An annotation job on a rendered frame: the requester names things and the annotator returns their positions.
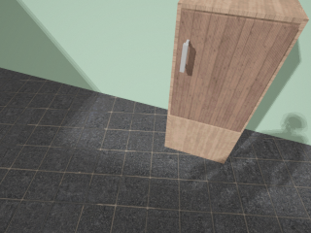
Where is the handle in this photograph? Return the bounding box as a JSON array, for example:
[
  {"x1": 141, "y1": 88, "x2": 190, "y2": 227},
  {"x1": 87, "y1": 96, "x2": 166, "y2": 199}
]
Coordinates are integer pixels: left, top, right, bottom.
[{"x1": 179, "y1": 40, "x2": 190, "y2": 73}]

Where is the cupboard door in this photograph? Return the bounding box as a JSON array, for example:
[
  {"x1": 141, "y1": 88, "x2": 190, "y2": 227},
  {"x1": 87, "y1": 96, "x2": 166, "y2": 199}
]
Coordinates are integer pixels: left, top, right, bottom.
[{"x1": 170, "y1": 10, "x2": 299, "y2": 132}]

